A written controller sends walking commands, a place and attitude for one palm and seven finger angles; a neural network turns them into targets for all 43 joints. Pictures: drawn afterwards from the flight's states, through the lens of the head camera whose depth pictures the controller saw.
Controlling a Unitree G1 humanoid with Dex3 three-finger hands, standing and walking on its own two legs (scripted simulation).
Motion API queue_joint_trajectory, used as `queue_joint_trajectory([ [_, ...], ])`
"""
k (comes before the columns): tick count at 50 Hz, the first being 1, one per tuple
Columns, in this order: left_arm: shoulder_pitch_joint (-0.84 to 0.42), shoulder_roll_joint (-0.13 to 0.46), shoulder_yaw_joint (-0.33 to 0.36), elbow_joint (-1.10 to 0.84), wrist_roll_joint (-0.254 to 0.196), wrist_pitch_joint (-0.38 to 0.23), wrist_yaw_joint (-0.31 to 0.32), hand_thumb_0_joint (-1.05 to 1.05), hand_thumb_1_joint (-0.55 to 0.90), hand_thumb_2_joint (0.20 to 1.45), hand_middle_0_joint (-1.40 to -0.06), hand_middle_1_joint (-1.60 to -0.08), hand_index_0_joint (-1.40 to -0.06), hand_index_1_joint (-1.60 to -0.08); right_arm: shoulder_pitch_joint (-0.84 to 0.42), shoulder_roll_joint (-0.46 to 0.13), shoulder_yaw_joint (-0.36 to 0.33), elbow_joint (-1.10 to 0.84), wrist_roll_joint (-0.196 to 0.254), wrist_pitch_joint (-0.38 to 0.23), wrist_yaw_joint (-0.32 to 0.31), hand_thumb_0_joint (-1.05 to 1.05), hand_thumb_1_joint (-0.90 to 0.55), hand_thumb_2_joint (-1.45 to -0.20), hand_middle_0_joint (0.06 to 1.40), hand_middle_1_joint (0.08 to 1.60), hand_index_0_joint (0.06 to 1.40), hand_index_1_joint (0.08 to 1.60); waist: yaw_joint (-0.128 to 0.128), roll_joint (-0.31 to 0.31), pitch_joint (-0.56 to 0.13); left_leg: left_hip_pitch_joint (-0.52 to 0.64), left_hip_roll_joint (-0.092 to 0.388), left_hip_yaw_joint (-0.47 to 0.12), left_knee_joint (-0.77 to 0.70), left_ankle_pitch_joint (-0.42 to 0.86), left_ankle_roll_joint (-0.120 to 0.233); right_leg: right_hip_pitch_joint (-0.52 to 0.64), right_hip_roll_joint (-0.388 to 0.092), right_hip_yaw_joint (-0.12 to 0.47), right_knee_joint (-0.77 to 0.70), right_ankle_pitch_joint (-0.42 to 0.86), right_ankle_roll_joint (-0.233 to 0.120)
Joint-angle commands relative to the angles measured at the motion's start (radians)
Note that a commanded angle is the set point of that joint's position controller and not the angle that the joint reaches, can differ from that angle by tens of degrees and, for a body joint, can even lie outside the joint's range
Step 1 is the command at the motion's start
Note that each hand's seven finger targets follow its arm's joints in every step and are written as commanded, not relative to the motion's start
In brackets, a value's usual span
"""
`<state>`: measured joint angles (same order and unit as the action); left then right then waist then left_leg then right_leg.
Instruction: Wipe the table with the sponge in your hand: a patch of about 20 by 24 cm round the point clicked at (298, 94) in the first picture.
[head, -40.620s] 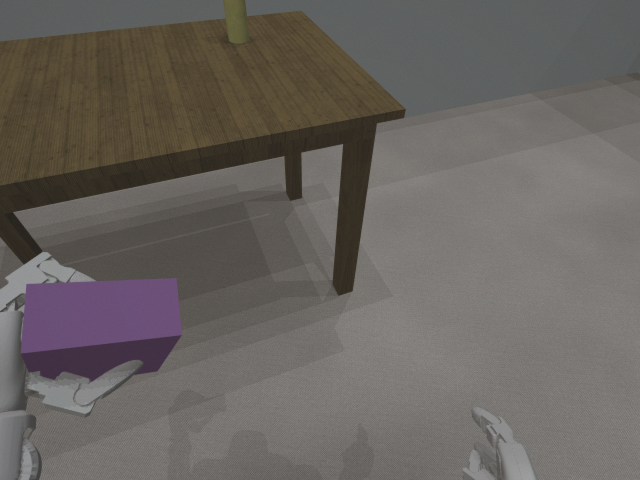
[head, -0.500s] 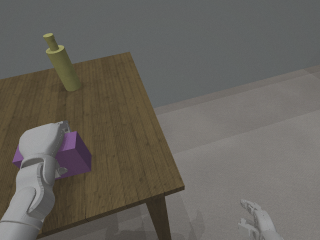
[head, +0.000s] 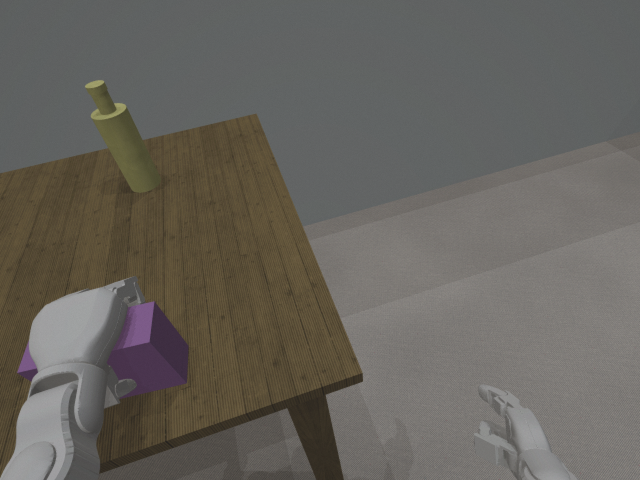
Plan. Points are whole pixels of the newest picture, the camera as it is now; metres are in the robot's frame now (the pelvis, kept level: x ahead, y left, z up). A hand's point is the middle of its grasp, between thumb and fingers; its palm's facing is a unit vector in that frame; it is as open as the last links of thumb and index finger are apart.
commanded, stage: wipe back along the first lane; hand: left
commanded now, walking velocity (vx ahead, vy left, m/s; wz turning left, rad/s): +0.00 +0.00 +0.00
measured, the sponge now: (121, 363) +0.23 +0.28 +0.06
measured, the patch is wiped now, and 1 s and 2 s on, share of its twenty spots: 1.00 1.00 1.00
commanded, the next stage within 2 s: lift the sponge slowly off the table in 0.04 s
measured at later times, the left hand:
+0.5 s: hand (107, 368) +0.20 +0.26 +0.10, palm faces +0.06 -0.10 -0.99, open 9.7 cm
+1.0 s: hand (92, 369) +0.19 +0.26 +0.12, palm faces +0.06 -0.10 -0.99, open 9.7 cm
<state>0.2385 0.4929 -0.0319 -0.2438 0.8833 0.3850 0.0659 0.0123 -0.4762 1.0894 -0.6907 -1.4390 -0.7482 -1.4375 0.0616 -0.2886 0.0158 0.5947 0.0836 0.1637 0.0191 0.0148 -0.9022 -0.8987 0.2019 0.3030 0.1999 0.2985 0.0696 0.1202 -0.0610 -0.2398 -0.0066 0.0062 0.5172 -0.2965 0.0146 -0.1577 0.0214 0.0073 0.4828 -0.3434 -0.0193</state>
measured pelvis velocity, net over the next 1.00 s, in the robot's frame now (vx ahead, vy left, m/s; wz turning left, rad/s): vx -0.03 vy -0.01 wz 0.01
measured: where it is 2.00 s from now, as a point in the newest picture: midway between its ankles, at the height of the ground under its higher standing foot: outside the picture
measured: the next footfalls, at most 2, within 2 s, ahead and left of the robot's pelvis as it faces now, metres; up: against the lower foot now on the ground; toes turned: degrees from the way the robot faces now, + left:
none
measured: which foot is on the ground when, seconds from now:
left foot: down 0.00-1.00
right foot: down 0.00-1.00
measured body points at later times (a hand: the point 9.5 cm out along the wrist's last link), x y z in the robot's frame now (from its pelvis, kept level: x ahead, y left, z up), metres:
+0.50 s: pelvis -0.01 -0.01 +0.00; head -0.03 -0.05 +0.45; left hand +0.19 +0.26 +0.16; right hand +0.23 -0.21 -0.08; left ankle -0.02 +0.11 -0.74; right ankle -0.06 -0.11 -0.74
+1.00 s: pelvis -0.03 -0.01 +0.00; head -0.04 -0.06 +0.45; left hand +0.18 +0.26 +0.17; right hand +0.22 -0.22 -0.08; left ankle -0.02 +0.11 -0.74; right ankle -0.06 -0.11 -0.74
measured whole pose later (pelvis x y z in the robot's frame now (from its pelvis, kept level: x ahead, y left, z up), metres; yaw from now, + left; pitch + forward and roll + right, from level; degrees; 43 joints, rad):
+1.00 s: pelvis -0.03 -0.01 +0.00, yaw +1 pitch -3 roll +0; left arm 0.21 0.55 -0.04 -0.31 0.83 0.41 -0.02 -0.01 -0.51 1.09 -0.75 -1.38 -0.80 -1.38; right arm 0.03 -0.28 0.03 0.62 0.06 0.15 -0.04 0.02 -0.90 -0.90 0.20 0.30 0.20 0.30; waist 0.11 0.12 -0.01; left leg -0.17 0.01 -0.01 0.47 -0.24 0.00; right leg -0.09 0.04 -0.01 0.44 -0.30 -0.04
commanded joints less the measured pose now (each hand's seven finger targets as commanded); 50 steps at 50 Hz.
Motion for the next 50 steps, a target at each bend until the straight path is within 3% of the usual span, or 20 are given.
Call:
queue_joint_trajectory([
  [1,0.095,0.064,0.034,-0.086,-0.055,0.018,-0.017,0.000,0.100,1.300,-1.200,-1.600,-1.200,-1.600,-0.193,-0.090,-0.034,-0.175,0.000,-0.048,-0.004,0.000,-0.900,-0.900,0.200,0.300,0.200,0.300,0.022,-0.167,-0.080,0.036,-0.016,-0.021,-0.029,0.348,0.031,0.054,0.018,0.014,-0.023,0.508,-0.024],
  [6,0.165,0.057,0.027,-0.134,-0.054,0.030,-0.004,0.000,0.100,1.300,-1.200,-1.600,-1.200,-1.600,-0.203,-0.085,-0.035,-0.180,0.000,-0.048,0.000,0.000,-0.900,-0.900,0.200,0.300,0.200,0.300,0.027,-0.173,-0.068,0.034,-0.014,-0.024,-0.029,0.330,0.032,0.045,0.019,0.021,-0.025,0.479,-0.025],
  [9,0.070,0.081,0.028,-0.162,-0.030,0.046,0.000,0.000,0.100,1.300,-1.200,-1.600,-1.200,-1.600,-0.219,-0.092,-0.034,-0.177,-0.004,-0.043,-0.008,0.000,-0.900,-0.900,0.200,0.300,0.200,0.300,0.023,-0.162,-0.061,0.043,-0.011,-0.031,-0.046,0.300,0.033,0.022,0.026,0.036,-0.038,0.413,-0.030],
  [12,0.036,0.055,-0.004,-0.158,-0.022,0.055,-0.001,0.000,0.100,1.300,-1.200,-1.600,-1.200,-1.600,-0.218,-0.086,-0.032,-0.174,-0.006,-0.049,-0.014,0.000,-0.900,-0.900,0.200,0.300,0.200,0.300,0.022,-0.145,-0.065,0.057,-0.013,-0.028,-0.047,0.301,0.037,0.023,0.022,0.019,-0.041,0.397,-0.029],
  [14,-0.029,0.114,0.033,-0.173,-0.012,0.063,-0.004,0.000,0.100,1.300,-1.200,-1.600,-1.200,-1.600,-0.233,-0.094,-0.030,-0.171,-0.010,-0.048,-0.022,0.000,-0.900,-0.900,0.200,0.300,0.200,0.300,0.025,-0.142,-0.075,0.067,-0.014,-0.034,-0.057,0.283,0.038,0.027,0.027,0.043,-0.050,0.369,-0.034],
  [16,-0.035,0.090,0.013,-0.166,-0.012,0.061,-0.010,0.000,0.100,1.300,-1.200,-1.600,-1.200,-1.600,-0.229,-0.087,-0.028,-0.169,-0.010,-0.052,-0.025,0.000,-0.900,-0.900,0.200,0.300,0.200,0.300,0.025,-0.137,-0.082,0.073,-0.016,-0.031,-0.055,0.293,0.041,0.036,0.023,0.024,-0.049,0.372,-0.031],
  [19,-0.060,0.140,0.053,-0.189,-0.012,0.057,-0.021,0.000,0.100,1.300,-1.200,-1.600,-1.200,-1.600,-0.246,-0.090,-0.025,-0.169,-0.014,-0.051,-0.029,0.000,-0.900,-0.900,0.200,0.300,0.200,0.300,0.031,-0.131,-0.095,0.081,-0.019,-0.034,-0.063,0.289,0.040,0.051,0.025,0.044,-0.056,0.376,-0.034],
  [23,-0.062,0.133,0.046,-0.210,-0.017,0.043,-0.027,0.000,0.100,1.300,-1.200,-1.600,-1.200,-1.600,-0.234,-0.085,-0.024,-0.167,-0.017,-0.052,-0.030,0.000,-0.900,-0.900,0.200,0.300,0.200,0.300,0.029,-0.114,-0.090,0.087,-0.019,-0.033,-0.063,0.300,0.041,0.055,0.024,0.022,-0.060,0.377,-0.032],
  [24,-0.084,0.176,0.084,-0.213,-0.011,0.045,-0.027,0.000,0.100,1.300,-1.200,-1.600,-1.200,-1.600,-0.250,-0.089,-0.023,-0.169,-0.018,-0.052,-0.032,0.000,-0.900,-0.900,0.200,0.300,0.200,0.300,0.033,-0.108,-0.081,0.089,-0.019,-0.036,-0.067,0.293,0.040,0.048,0.028,0.048,-0.069,0.364,-0.037],
  [26,-0.119,0.161,0.066,-0.209,-0.008,0.042,-0.028,0.000,0.100,1.300,-1.200,-1.600,-1.200,-1.600,-0.239,-0.088,-0.023,-0.162,-0.020,-0.052,-0.036,0.000,-0.900,-0.900,0.200,0.300,0.200,0.300,0.025,-0.095,-0.077,0.093,-0.018,-0.031,-0.067,0.292,0.041,0.044,0.025,0.029,-0.070,0.356,-0.035],
  [29,-0.122,0.232,0.132,-0.242,-0.003,0.034,-0.024,0.000,0.100,1.300,-1.200,-1.600,-1.200,-1.600,-0.253,-0.094,-0.023,-0.164,-0.023,-0.051,-0.038,0.000,-0.900,-0.900,0.200,0.300,0.200,0.300,0.039,-0.080,-0.112,0.103,-0.023,-0.037,-0.068,0.309,0.039,0.072,0.028,0.059,-0.069,0.377,-0.042],
  [30,-0.122,0.188,0.094,-0.255,-0.007,0.030,-0.023,0.000,0.100,1.300,-1.200,-1.600,-1.200,-1.600,-0.249,-0.085,-0.025,-0.166,-0.023,-0.053,-0.039,0.000,-0.900,-0.900,0.200,0.300,0.200,0.300,0.033,-0.072,-0.111,0.109,-0.025,-0.026,-0.060,0.318,0.042,0.072,0.022,0.042,-0.065,0.393,-0.037],
  [32,-0.079,0.216,0.126,-0.240,-0.013,0.025,-0.022,0.000,0.100,1.300,-1.200,-1.600,-1.200,-1.600,-0.239,-0.088,-0.027,-0.160,-0.023,-0.052,-0.039,0.000,-0.900,-0.900,0.200,0.300,0.200,0.300,0.038,-0.082,-0.098,0.105,-0.025,-0.027,-0.059,0.323,0.040,0.074,0.023,0.043,-0.069,0.411,-0.036],
  [36,-0.170,0.229,0.125,-0.241,-0.006,0.029,-0.021,0.000,0.100,1.300,-1.200,-1.600,-1.200,-1.600,-0.242,-0.090,-0.025,-0.156,-0.024,-0.054,-0.050,0.000,-0.900,-0.900,0.200,0.300,0.200,0.300,0.029,-0.076,-0.080,0.113,-0.023,-0.031,-0.071,0.290,0.041,0.049,0.027,0.041,-0.090,0.336,-0.038],
  [39,-0.228,0.298,0.172,-0.282,0.001,0.019,-0.022,0.000,0.100,1.300,-1.200,-1.600,-1.200,-1.600,-0.265,-0.095,-0.022,-0.157,-0.027,-0.055,-0.058,0.000,-0.900,-0.900,0.200,0.300,0.200,0.300,0.037,-0.042,-0.117,0.133,-0.028,-0.038,-0.076,0.308,0.041,0.076,0.029,0.072,-0.094,0.361,-0.047],
  [40,-0.231,0.258,0.138,-0.270,-0.001,0.015,-0.022,0.000,0.100,1.300,-1.200,-1.600,-1.200,-1.600,-0.255,-0.087,-0.023,-0.155,-0.028,-0.058,-0.060,0.000,-0.900,-0.900,0.200,0.300,0.200,0.300,0.033,-0.053,-0.117,0.134,-0.030,-0.028,-0.069,0.310,0.044,0.078,0.023,0.051,-0.090,0.366,-0.040],
  [44,-0.228,0.286,0.161,-0.302,-0.009,0.006,-0.033,0.000,0.100,1.300,-1.200,-1.600,-1.200,-1.600,-0.269,-0.091,-0.023,-0.157,-0.028,-0.061,-0.062,0.000,-0.900,-0.900,0.200,0.300,0.200,0.300,0.037,-0.028,-0.127,0.151,-0.031,-0.033,-0.077,0.318,0.041,0.081,0.029,0.070,-0.100,0.371,-0.045],
  [47,-0.208,0.261,0.149,-0.245,-0.023,0.014,-0.042,0.000,0.100,1.300,-1.200,-1.600,-1.200,-1.600,-0.258,-0.091,-0.022,-0.151,-0.026,-0.060,-0.061,0.000,-0.900,-0.900,0.200,0.300,0.200,0.300,0.034,-0.066,-0.085,0.126,-0.028,-0.031,-0.086,0.296,0.040,0.070,0.023,0.044,-0.107,0.349,-0.036],
  [49,-0.262,0.320,0.186,-0.244,-0.013,0.022,-0.047,0.000,0.100,1.300,-1.200,-1.600,-1.200,-1.600,-0.272,-0.100,-0.020,-0.147,-0.025,-0.056,-0.066,0.000,-0.900,-0.900,0.200,0.300,0.200,0.300,0.032,-0.061,-0.075,0.128,-0.027,-0.034,-0.094,0.278,0.037,0.056,0.029,0.071,-0.119,0.310,-0.042],
  [50,-0.287,0.281,0.147,-0.257,-0.015,0.021,-0.050,0.000,0.100,1.300,-1.200,-1.600,-1.200,-1.600,-0.272,-0.092,-0.017,-0.155,-0.022,-0.060,-0.065,0.000,-0.900,-0.900,0.200,0.300,0.200,0.300,0.031,-0.036,-0.088,0.127,-0.027,-0.030,-0.097,0.275,0.038,0.065,0.024,0.046,-0.111,0.299,-0.038],
])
